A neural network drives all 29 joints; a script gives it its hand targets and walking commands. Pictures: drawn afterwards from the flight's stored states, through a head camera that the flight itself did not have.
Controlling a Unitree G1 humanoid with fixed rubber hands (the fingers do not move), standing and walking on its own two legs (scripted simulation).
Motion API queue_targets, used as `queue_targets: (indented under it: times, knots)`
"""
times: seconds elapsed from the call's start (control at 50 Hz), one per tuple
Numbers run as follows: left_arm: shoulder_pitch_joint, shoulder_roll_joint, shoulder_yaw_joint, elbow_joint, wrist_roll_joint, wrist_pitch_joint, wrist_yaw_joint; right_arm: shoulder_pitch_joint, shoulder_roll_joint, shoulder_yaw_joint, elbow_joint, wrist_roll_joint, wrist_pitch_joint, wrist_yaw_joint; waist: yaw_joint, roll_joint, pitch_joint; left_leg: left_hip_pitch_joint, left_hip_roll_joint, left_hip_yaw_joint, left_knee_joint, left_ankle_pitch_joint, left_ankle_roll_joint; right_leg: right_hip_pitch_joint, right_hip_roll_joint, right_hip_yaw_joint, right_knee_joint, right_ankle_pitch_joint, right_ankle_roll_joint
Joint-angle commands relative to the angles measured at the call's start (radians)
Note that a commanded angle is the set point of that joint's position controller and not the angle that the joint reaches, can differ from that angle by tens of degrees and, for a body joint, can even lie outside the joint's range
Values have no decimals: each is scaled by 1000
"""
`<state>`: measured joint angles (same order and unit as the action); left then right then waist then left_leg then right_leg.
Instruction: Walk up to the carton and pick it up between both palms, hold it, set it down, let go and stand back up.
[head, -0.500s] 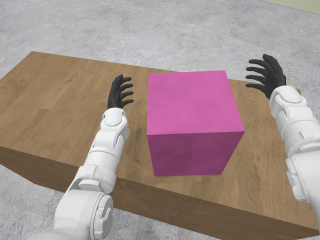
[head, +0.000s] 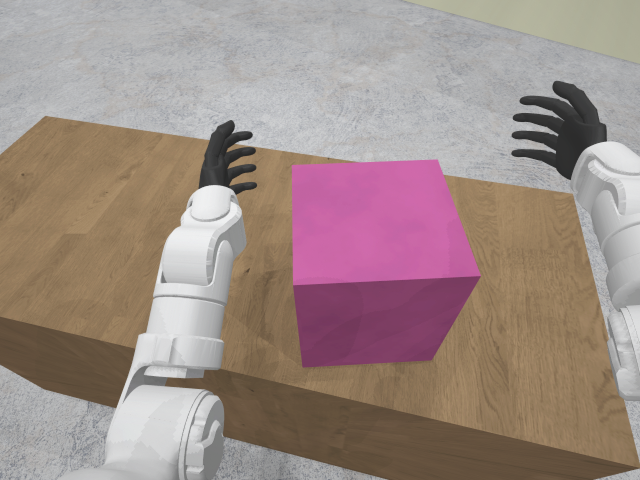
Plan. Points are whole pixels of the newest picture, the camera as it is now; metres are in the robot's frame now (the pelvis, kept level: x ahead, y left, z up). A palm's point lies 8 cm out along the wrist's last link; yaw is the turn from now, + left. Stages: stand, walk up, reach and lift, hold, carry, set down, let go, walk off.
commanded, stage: set down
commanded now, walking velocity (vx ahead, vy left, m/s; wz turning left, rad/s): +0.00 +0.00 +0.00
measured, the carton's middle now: (366, 269) +0.43 +0.00 -0.02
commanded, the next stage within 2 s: none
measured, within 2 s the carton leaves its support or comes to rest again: neither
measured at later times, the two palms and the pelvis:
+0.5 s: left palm (215, 233) +0.35 +0.18 +0.13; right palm (561, 215) +0.43 -0.22 +0.13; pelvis -0.01 +0.00 +0.00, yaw +1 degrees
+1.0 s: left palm (231, 291) +0.31 +0.15 +0.08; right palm (586, 299) +0.35 -0.25 +0.08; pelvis -0.01 -0.01 +0.00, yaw -1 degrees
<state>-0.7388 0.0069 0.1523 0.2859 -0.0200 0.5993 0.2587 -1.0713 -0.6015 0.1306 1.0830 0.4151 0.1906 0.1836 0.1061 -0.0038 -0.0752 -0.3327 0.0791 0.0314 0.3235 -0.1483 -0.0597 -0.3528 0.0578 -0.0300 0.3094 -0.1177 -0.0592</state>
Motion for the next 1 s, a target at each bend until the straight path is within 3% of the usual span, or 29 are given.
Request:
queue_targets:
  times: [0.0, 0.04, 0.12, 0.2, 0.22, 0.26, 0.3, 0.36, 0.4, 0.44, 0.52, 0.54, 0.68, 0.72, 0.74, 0.76, 0.78, 0.8, 0.84, 0.9, 0.94, 0.96, 0.98]
  knots:
    - [-312, 102, 22, -252, -4, -4, 13, -362, -153, -19, -227, 63, -10, 13, 32, -58, -545, 73, -87, 6, 10, 265, 26, 427, 16, 45, 89, 515, 73]
    - [-300, 101, 33, -220, -14, 11, 6, -346, -153, -11, -212, 67, 8, 13, 37, -75, -517, 65, -89, 9, -1, 223, 30, 425, 9, 60, 74, 462, 73]
    - [-206, 75, 22, -155, -16, 23, -17, -258, -150, -30, -167, 28, 24, 19, 2, -117, -465, 74, -89, 2, -28, 156, 40, 405, 6, 65, 46, 388, 68]
    - [-213, 71, 11, -158, -25, -17, -23, -240, -132, -86, -213, -38, 1, 28, -9, -154, -430, 57, -94, 5, -42, 76, 56, 362, 4, 60, 22, 237, 63]
    - [-192, 55, -10, -131, -24, -23, -21, -199, -133, -104, -184, -56, -5, 32, -31, -140, -405, 62, -91, -1, -40, 51, 55, 340, 6, 57, 21, 188, 55]
    - [-190, 55, -14, -161, -23, -42, -16, -183, -110, -123, -236, -77, -28, 35, -29, -147, -394, 49, -93, 2, -33, 27, 60, 326, -6, 66, 10, 133, 57]
    - [-248, 57, -33, -180, -31, -56, -3, -206, -100, -147, -243, -88, -33, 36, -33, -116, -382, 25, -91, -1, -32, -16, 60, 297, -14, 69, 16, 64, 58]
    - [-187, 42, -50, -216, -12, -59, 7, -144, -110, -159, -244, -89, -54, 39, -47, -83, -402, 89, -87, -10, -18, 31, 57, 282, -7, 51, 29, 117, 43]
    - [-174, 42, -39, -273, -4, -63, 16, -143, -128, -158, -294, -80, -72, 35, -35, -71, -447, 115, -85, -12, -5, 90, 54, 304, -1, 41, 51, 199, 42]
    - [-83, 7, -57, -301, 11, -64, 13, -58, -134, -160, -282, -67, -89, 36, -55, -53, -448, 178, -82, -21, 1, 154, 48, 313, 9, 31, 54, 265, 36]
    - [40, -11, -41, -365, 46, -68, -8, 31, -137, -141, -341, -40, -125, 21, -57, -57, -453, 229, -88, -21, 4, 276, 48, 379, 19, 30, 64, 452, 47]
    - [51, -17, -47, -394, 47, -71, -8, 46, -137, -143, -351, -35, -131, 21, -57, -42, -446, 235, -87, -23, 3, 279, 46, 374, 20, 28, 66, 443, 42]
    - [206, -71, -86, -370, 50, -150, -14, 219, -89, -143, -403, -50, -186, 46, -61, -105, -309, 241, -80, -22, -30, 156, 74, 287, 12, 42, 23, 231, 20]
    - [235, -86, -90, -314, 62, -174, -9, 263, -82, -135, -383, -57, -199, 59, -56, -113, -258, 237, -75, -21, -37, 105, 79, 259, 6, 53, 12, 152, 14]
    - [153, -58, -78, -346, 52, -195, -5, 194, -73, -145, -421, -53, -205, 61, -35, -106, -279, 205, -80, -12, -37, 72, 82, 240, -7, 67, 3, 98, 17]
    - [179, -69, -87, -328, 54, -205, 1, 229, -68, -143, -397, -54, -204, 66, -39, -106, -249, 190, -78, -14, -36, 50, 83, 240, -12, 77, 1, 71, 18]
    - [215, -77, -91, -309, 56, -212, -1, 265, -68, -147, -400, -63, -211, 67, -48, -121, -237, 183, -77, -14, -40, 41, 86, 247, -16, 88, -4, 62, 22]
    - [181, -56, -77, -327, 51, -228, -2, 231, -60, -149, -449, -61, -221, 63, -32, -135, -264, 157, -81, -5, -38, 33, 91, 265, -26, 98, -1, 62, 31]
    - [207, -52, -79, -324, 52, -254, 3, 258, -63, -157, -474, -64, -237, 61, -30, -139, -278, 141, -84, -4, -34, 30, 93, 283, -27, 103, 9, 72, 36]
    - [281, -79, -102, -326, 68, -279, 4, 345, -72, -166, -441, -64, -260, 60, -50, -122, -277, 172, -82, -9, -34, 70, 87, 303, -20, 95, 19, 157, 28]
    - [286, -91, -109, -298, 70, -291, 0, 358, -72, -179, -435, -76, -273, 55, -65, -119, -268, 165, -80, -11, -36, 40, 88, 299, -24, 99, 20, 135, 29]
    - [273, -84, -105, -304, 69, -301, 0, 344, -62, -178, -457, -77, -281, 53, -55, -130, -272, 153, -81, -9, -33, 26, 88, 298, -31, 106, 15, 106, 35]
    - [358, -119, -127, -283, 81, -303, -1, 442, -63, -171, -402, -78, -287, 57, -79, -108, -238, 176, -75, -17, -38, 39, 85, 299, -25, 103, 17, 110, 23]
